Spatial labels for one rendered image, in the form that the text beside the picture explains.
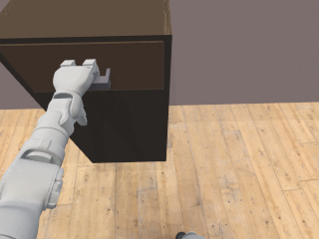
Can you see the drawer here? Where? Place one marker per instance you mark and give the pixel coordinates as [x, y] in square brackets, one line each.
[134, 64]

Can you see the cabinet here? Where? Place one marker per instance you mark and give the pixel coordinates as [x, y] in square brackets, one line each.
[123, 125]

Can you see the left robot hand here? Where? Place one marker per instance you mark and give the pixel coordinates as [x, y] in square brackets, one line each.
[76, 79]

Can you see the right robot shin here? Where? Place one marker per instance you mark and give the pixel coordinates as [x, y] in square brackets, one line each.
[189, 233]

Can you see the handle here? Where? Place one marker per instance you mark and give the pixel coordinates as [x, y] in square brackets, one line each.
[101, 82]

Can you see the left robot upper arm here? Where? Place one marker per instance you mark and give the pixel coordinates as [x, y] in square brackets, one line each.
[31, 188]

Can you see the left robot forearm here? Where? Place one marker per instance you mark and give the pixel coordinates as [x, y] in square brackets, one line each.
[50, 137]

